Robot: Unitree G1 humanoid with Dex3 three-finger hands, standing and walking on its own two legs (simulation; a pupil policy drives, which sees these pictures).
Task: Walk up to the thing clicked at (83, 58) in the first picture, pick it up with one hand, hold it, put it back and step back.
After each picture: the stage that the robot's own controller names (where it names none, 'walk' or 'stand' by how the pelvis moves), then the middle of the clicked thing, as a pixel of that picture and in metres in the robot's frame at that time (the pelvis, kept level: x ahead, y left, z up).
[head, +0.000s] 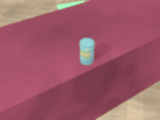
stand; (86, 51) +0.57 +0.03 -0.03
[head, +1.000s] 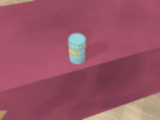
rise first; (77, 49) +0.51 +0.08 +0.00
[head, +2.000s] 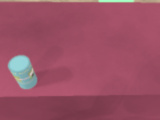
rise first; (24, 73) +0.37 +0.25 +0.01
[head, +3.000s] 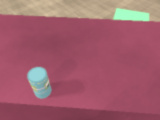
stand; (40, 83) +0.37 +0.21 -0.02
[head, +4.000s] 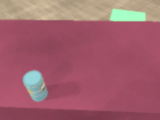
stand; (36, 86) +0.37 +0.22 -0.03
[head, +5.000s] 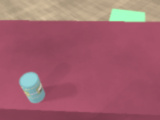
stand; (33, 88) +0.36 +0.23 -0.03
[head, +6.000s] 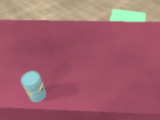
stand; (34, 87) +0.36 +0.23 -0.03
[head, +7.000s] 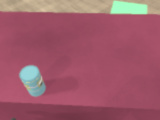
rise first; (33, 81) +0.37 +0.23 -0.02
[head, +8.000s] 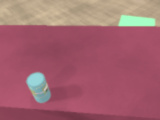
go down; (39, 88) +0.37 +0.23 -0.02
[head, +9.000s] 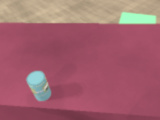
go down; (39, 86) +0.37 +0.23 -0.02
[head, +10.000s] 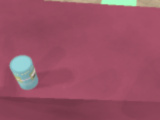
go down; (25, 73) +0.39 +0.22 +0.01
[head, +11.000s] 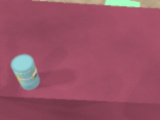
go down; (26, 73) +0.38 +0.22 +0.03
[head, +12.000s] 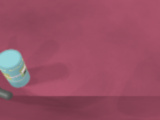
close in; (14, 69) +0.38 +0.23 +0.04
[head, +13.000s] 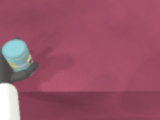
close; (20, 59) +0.41 +0.22 +0.06
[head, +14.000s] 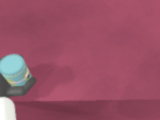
lift; (17, 74) +0.36 +0.22 +0.06
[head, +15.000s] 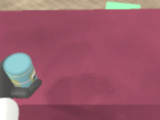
lift; (23, 75) +0.33 +0.20 +0.12
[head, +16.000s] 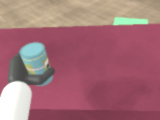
hold; (37, 64) +0.34 +0.17 +0.16
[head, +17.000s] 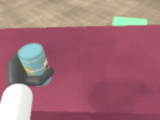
hold; (36, 65) +0.34 +0.17 +0.16
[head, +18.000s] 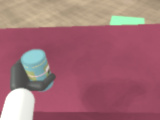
crouch; (38, 71) +0.34 +0.17 +0.14
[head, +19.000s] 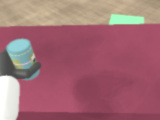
crouch; (24, 60) +0.37 +0.22 +0.14
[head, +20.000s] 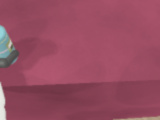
lower; (0, 46) +0.45 +0.25 +0.07
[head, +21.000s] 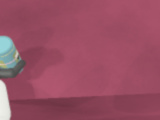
lower; (7, 57) +0.42 +0.24 +0.06
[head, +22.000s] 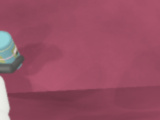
lower; (6, 52) +0.43 +0.24 +0.07
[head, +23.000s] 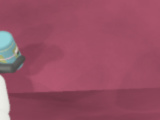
lower; (7, 52) +0.43 +0.24 +0.07
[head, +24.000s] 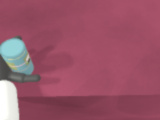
open; (18, 59) +0.41 +0.22 +0.06
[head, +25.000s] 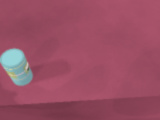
sink last; (18, 68) +0.39 +0.22 +0.04
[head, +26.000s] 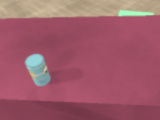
stand; (38, 70) +0.42 +0.23 +0.04
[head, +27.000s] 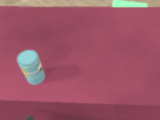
stand; (32, 68) +0.40 +0.22 +0.05
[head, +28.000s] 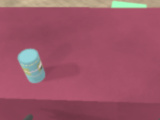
stand; (32, 66) +0.41 +0.22 +0.05
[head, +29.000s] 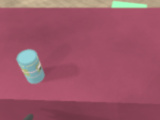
stand; (31, 67) +0.41 +0.23 +0.04
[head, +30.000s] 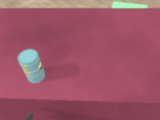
stand; (32, 66) +0.41 +0.23 +0.04
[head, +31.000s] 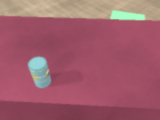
stand; (40, 72) +0.42 +0.22 +0.00
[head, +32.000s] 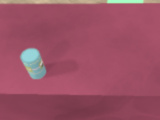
walk; (34, 64) +0.43 +0.23 -0.01
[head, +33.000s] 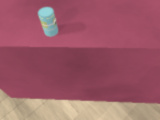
walk; (48, 22) +0.64 +0.21 +0.00
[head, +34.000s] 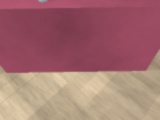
walk; out of the picture +0.95 +0.30 +0.00
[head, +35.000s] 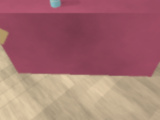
stand; out of the picture +1.03 +0.26 -0.02
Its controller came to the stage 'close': yes
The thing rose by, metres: 0.18
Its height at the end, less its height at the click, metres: +0.00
